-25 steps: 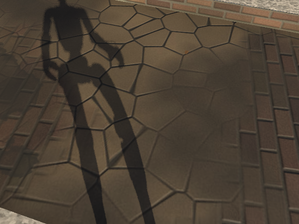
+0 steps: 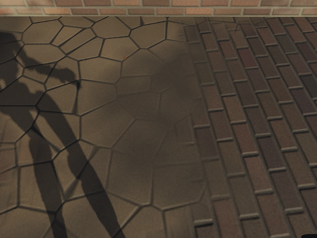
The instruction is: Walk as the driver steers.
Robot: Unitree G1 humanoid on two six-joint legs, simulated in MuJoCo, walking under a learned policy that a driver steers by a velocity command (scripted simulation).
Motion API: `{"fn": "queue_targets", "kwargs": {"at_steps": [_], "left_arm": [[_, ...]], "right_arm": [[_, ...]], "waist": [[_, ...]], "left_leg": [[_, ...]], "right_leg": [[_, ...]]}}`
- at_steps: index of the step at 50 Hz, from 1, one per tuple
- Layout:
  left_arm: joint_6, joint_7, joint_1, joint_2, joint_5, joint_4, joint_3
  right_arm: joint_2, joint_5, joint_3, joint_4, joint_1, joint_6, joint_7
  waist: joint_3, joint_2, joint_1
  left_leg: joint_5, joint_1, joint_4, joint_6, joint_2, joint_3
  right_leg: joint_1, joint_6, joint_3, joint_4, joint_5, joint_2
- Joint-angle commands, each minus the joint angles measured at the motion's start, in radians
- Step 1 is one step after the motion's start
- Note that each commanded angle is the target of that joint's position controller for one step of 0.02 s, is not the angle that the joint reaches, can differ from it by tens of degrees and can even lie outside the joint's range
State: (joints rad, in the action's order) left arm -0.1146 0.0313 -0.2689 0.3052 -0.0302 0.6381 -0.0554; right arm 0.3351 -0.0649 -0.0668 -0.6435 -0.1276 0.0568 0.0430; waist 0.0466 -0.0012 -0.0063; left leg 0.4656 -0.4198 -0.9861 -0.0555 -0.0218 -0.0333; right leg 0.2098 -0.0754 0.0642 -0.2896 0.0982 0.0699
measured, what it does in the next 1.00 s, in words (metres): walks ahead: left foot, then right foot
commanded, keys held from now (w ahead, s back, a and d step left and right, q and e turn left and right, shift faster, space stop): e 0.14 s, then no key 0.02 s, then w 0.30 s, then no key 0.54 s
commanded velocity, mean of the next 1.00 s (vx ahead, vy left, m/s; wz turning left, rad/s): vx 0.14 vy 0.00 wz -0.21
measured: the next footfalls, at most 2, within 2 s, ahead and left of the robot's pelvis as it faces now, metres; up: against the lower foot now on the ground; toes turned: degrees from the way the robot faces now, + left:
left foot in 0.32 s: +0.04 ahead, +0.14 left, +0.00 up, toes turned -8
right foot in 0.70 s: +0.18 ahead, -0.10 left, +0.00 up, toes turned -13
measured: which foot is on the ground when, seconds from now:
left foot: up 0.00-0.30, down 0.32-0.72, up 0.74-0.94, down 0.96-1.00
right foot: down 0.00-0.34, up 0.36-0.68, down 0.70-1.00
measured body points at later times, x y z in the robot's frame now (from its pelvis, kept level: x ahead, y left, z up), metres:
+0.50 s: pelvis +0.05 +0.05 +0.00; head +0.07 +0.04 +0.44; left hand +0.25 +0.26 -0.11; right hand +0.05 -0.19 -0.13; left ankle +0.00 +0.15 -0.75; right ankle +0.09 -0.10 -0.69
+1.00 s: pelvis +0.16 +0.01 -0.04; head +0.19 +0.00 +0.41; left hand +0.32 +0.22 -0.16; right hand +0.25 -0.24 -0.15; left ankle +0.18 +0.13 -0.74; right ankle +0.14 -0.10 -0.75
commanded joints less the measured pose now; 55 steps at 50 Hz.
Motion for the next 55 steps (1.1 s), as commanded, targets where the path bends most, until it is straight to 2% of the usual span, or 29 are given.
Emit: {"fn": "queue_targets", "kwargs": {"at_steps": [1, 8, 11, 14, 16, 17, 18, 20, 22, 28, 30, 31, 34, 35, 36, 37, 38, 39, 40, 41, 44, 46, 47, 49, 50, 51, 53, 54, 55], "left_arm": [[-0.018, 0.005, -0.017, 0.147, -0.002, -0.093, -0.044], [-0.018, 0.025, -0.020, 0.152, 0.004, -0.136, -0.055], [0.004, 0.020, 0.004, 0.138, 0.009, -0.135, -0.046], [0.031, 0.022, 0.033, 0.127, 0.011, -0.103, -0.032], [0.029, 0.022, 0.032, 0.069, -0.005, -0.073, -0.007], [0.023, 0.025, 0.100, -0.001, -0.016, -0.109, 0.016], [0.019, 0.016, 0.121, -0.005, -0.048, -0.099, 0.014], [0.024, -0.024, 0.092, 0.056, -0.036, -0.046, -0.003], [0.021, -0.027, 0.098, 0.056, -0.061, -0.034, -0.010], [0.035, 0.066, 0.159, -0.039, -0.035, -0.032, 0.018], [0.034, 0.058, 0.176, 0.006, -0.029, -0.048, 0.003], [0.028, 0.046, 0.115, 0.033, -0.029, -0.038, -0.005], [0.011, 0.012, 0.008, 0.077, -0.027, -0.007, -0.030], [-0.004, 0.005, -0.099, 0.088, -0.010, 0.033, -0.034], [-0.021, -0.012, -0.174, 0.144, 0.002, 0.057, -0.040], [-0.013, -0.013, -0.234, 0.142, -0.002, 0.028, -0.024], [-0.038, -0.017, -0.283, 0.139, -0.043, 0.065, -0.034], [-0.048, -0.014, -0.224, 0.138, -0.035, 0.098, -0.041], [-0.033, -0.013, -0.079, 0.021, -0.009, 0.072, 0.000], [-0.023, -0.017, -0.008, -0.058, 0.005, 0.051, 0.034], [0.001, 0.001, 0.214, 0.008, 0.000, 0.005, 0.034], [0.006, 0.025, 0.265, 0.050, -0.033, 0.009, 0.028], [0.006, 0.026, 0.265, 0.061, -0.025, 0.011, 0.030], [0.012, 0.032, 0.175, 0.048, 0.022, 0.021, 0.032], [0.030, 0.031, -0.062, 0.058, 0.031, 0.057, 0.015], [0.044, 0.023, -0.100, 0.084, 0.031, 0.070, 0.006], [0.052, 0.020, -0.008, 0.079, 0.029, 0.031, 0.004], [0.051, 0.024, -0.022, 0.048, 0.028, 0.028, 0.015], [0.047, 0.039, 0.022, 0.040, 0.034, 0.025, 0.021]], "right_arm": [[0.067, 0.011, -0.007, 0.021, -0.073, -0.016, -0.012], [0.076, 0.017, 0.028, -0.005, -0.078, -0.015, -0.001], [0.061, 0.006, 0.048, -0.030, -0.123, -0.004, -0.020], [0.052, 0.026, 0.057, -0.035, -0.144, 0.015, -0.057], [0.053, 0.029, 0.064, -0.038, -0.233, 0.047, -0.063], [0.135, 0.013, 0.039, -0.062, -0.343, 0.068, -0.054], [0.155, 0.001, 0.030, -0.062, -0.309, 0.069, -0.056], [0.049, 0.026, 0.053, -0.029, -0.185, 0.066, -0.054], [-0.007, 0.040, 0.077, -0.032, -0.171, 0.071, -0.046], [0.084, 0.022, 0.050, -0.081, -0.265, 0.065, -0.079], [0.117, 0.025, 0.029, -0.111, -0.302, 0.060, -0.092], [0.133, -0.012, 0.016, -0.117, -0.287, 0.064, -0.090], [0.105, 0.005, 0.011, -0.065, -0.135, 0.073, -0.068], [0.115, 0.012, 0.008, -0.059, -0.108, 0.074, -0.075], [0.049, 0.005, 0.025, -0.054, -0.187, 0.071, -0.092], [-0.046, -0.014, 0.051, -0.079, -0.330, 0.064, -0.109], [-0.011, 0.023, 0.039, -0.003, -0.149, 0.061, -0.106], [0.007, 0.023, 0.034, 0.028, -0.065, 0.047, -0.089], [0.052, 0.004, 0.025, 0.019, -0.088, 0.026, -0.073], [0.014, -0.027, 0.039, 0.007, -0.104, 0.017, -0.066], [-0.096, -0.017, 0.072, -0.054, -0.270, -0.020, -0.117], [-0.089, -0.005, 0.070, -0.129, -0.454, -0.017, -0.171], [-0.050, 0.011, 0.046, -0.117, -0.487, 0.003, -0.178], [0.055, 0.039, 0.015, -0.059, -0.387, 0.048, -0.157], [0.142, 0.072, 0.012, 0.034, -0.111, 0.055, -0.155], [0.110, 0.076, 0.020, 0.077, 0.038, 0.044, -0.156], [0.029, 0.083, 0.042, 0.072, 0.012, 0.038, -0.124], [0.020, 0.090, 0.045, 0.056, 0.006, 0.029, -0.128], [-0.001, 0.086, 0.046, 0.038, -0.031, 0.017, -0.127]], "waist": [[-0.100, -0.077, 0.013], [-0.134, -0.103, -0.048], [-0.111, -0.085, -0.051], [-0.085, -0.075, -0.020], [-0.100, -0.032, 0.028], [-0.046, 0.115, 0.096], [0.009, 0.095, 0.096], [-0.002, 0.058, 0.049], [-0.005, 0.088, 0.033], [-0.041, 0.056, 0.046], [-0.022, 0.077, 0.049], [-0.041, 0.109, 0.023], [-0.100, 0.071, -0.049], [-0.118, 0.022, -0.103], [-0.228, -0.108, -0.085], [-0.442, -0.264, -0.061], [-0.255, -0.116, -0.132], [-0.107, -0.096, -0.091], [-0.122, -0.011, -0.026], [-0.122, 0.012, 0.003], [-0.097, -0.021, 0.158], [-0.105, -0.021, 0.184], [-0.098, 0.000, 0.206], [-0.113, 0.047, 0.129], [-0.152, 0.113, -0.083], [-0.140, 0.088, -0.129], [-0.203, 0.008, -0.078], [-0.171, 0.071, -0.084], [-0.128, 0.016, -0.041]], "left_leg": [[-0.067, -0.026, 0.058, -0.039, -0.013, -0.010], [-0.024, -0.033, 0.236, -0.032, -0.002, -0.014], [-0.043, 0.058, 0.358, -0.006, 0.006, 0.030], [-0.140, 0.210, 0.546, 0.045, 0.042, 0.079], [-0.112, 0.386, 0.598, 0.154, -0.061, -0.039], [0.090, 0.494, 0.747, 0.369, -0.278, -0.404], [0.186, 0.522, 0.864, 0.475, -0.412, -0.655], [0.147, 0.502, 0.872, 0.357, -0.321, -0.474], [-0.046, 0.448, 0.886, 0.296, -0.235, -0.307], [-0.865, 0.274, 0.749, 0.284, -0.130, 0.014], [-0.957, 0.344, 0.698, 0.304, -0.178, -0.030], [-1.011, 0.391, 0.643, 0.312, -0.228, -0.063], [-1.186, 0.345, 0.451, 0.229, -0.173, 0.003], [-1.155, 0.208, 0.292, 0.189, -0.102, 0.040], [-0.798, 0.027, 0.028, 0.119, 0.005, 0.086], [0.262, -0.177, -0.370, 0.032, 0.153, 0.084], [0.263, -0.312, -0.498, 0.046, 0.112, -0.083], [0.202, -0.396, -0.481, 0.047, 0.023, -0.113], [0.140, -0.365, -0.395, 0.045, -0.035, -0.100], [0.093, -0.278, -0.295, 0.030, -0.071, -0.107], [-0.086, 0.168, 0.018, -0.062, -0.072, 0.025], [-0.490, 0.439, -0.065, -0.061, -0.012, 0.089], [-0.518, 0.453, 0.011, -0.056, 0.021, 0.112], [-0.723, 0.367, 0.314, 0.017, -0.003, 0.062], [-0.844, 0.196, 0.443, 0.154, -0.097, -0.082], [-0.689, 0.092, 0.468, 0.172, -0.114, -0.094], [-0.570, 0.165, 0.446, 0.077, -0.058, -0.026], [-0.419, 0.098, 0.462, 0.076, -0.053, -0.053], [-0.385, 0.099, 0.482, 0.066, -0.052, -0.044]], "right_leg": [[-0.109, -0.211, 0.238, 0.077, -0.214, -0.251], [-0.117, -0.229, 0.394, -0.004, -0.080, -0.270], [0.002, -0.186, 0.417, 0.008, 0.330, -0.231], [0.133, -0.159, 0.425, -0.044, 0.498, -0.181], [0.304, -0.098, 0.426, -0.173, 0.516, -0.143], [0.566, 0.021, 0.270, -0.384, 0.504, -0.008], [0.731, 0.072, 0.195, -0.559, 0.424, 0.022], [0.742, 0.101, 0.138, -0.724, 0.267, -0.043], [0.659, 0.103, 0.076, -0.742, 0.176, -0.067], [0.318, 0.134, -0.128, -0.539, 0.052, -0.101], [0.337, 0.110, -0.124, -0.462, 0.069, -0.095], [0.349, 0.088, -0.048, -0.535, -0.017, -0.119], [0.164, 0.033, -0.121, -0.442, 0.045, -0.063], [-0.049, 0.001, -0.169, -0.331, -0.124, -0.021], [-0.319, -0.144, -0.057, -0.280, -0.583, -0.115], [-0.568, -0.437, 0.357, -0.185, -0.826, -0.432], [-0.384, -0.402, 0.428, -0.141, -0.804, -0.484], [-0.245, -0.337, 0.388, -0.128, -0.630, -0.491], [-0.144, -0.271, 0.319, -0.110, -0.474, -0.448], [-0.039, -0.230, 0.248, -0.107, -0.544, -0.394], [0.387, -0.089, -0.037, -0.059, -0.297, -0.168], [0.590, -0.064, -0.118, -0.190, -0.302, -0.123], [0.584, -0.056, -0.122, -0.243, -0.383, -0.120], [0.351, 0.008, -0.103, -0.359, -0.311, -0.119], [0.143, 0.069, -0.110, -0.350, -0.048, -0.098], [0.038, 0.091, -0.130, -0.353, 0.010, -0.095], [0.021, 0.049, -0.083, -0.349, -0.173, -0.120], [0.002, 0.064, -0.097, -0.300, -0.122, -0.124], [0.014, 0.072, -0.097, -0.285, -0.088, -0.114]]}}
